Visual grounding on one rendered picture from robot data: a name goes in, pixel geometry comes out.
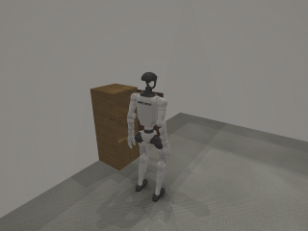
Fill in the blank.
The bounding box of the left robot hand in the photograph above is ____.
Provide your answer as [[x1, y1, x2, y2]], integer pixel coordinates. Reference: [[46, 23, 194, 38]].
[[127, 135, 136, 149]]

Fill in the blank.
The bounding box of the right robot upper arm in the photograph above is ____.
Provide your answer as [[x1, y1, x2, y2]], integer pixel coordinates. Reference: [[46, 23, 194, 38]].
[[156, 96, 167, 128]]

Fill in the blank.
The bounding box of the left robot upper arm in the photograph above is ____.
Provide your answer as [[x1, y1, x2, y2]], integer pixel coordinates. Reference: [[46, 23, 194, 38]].
[[127, 92, 140, 119]]

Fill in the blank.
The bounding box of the right robot hand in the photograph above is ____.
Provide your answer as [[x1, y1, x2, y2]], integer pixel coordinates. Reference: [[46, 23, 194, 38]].
[[162, 146, 171, 161]]

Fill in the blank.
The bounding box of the right robot forearm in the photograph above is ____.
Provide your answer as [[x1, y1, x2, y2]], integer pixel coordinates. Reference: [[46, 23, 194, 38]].
[[159, 120, 169, 147]]

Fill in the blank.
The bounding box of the cupboard door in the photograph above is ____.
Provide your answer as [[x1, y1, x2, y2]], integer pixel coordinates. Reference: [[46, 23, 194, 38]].
[[137, 90, 164, 137]]

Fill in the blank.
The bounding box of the left robot thigh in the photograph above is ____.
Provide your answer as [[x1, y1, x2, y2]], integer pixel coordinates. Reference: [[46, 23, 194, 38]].
[[134, 130, 149, 164]]

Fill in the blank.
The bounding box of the left robot foot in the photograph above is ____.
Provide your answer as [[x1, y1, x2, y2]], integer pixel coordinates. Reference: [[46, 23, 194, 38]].
[[136, 179, 148, 192]]

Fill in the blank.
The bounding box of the left robot forearm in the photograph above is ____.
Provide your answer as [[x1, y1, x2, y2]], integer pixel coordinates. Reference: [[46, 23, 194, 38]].
[[127, 116, 135, 136]]

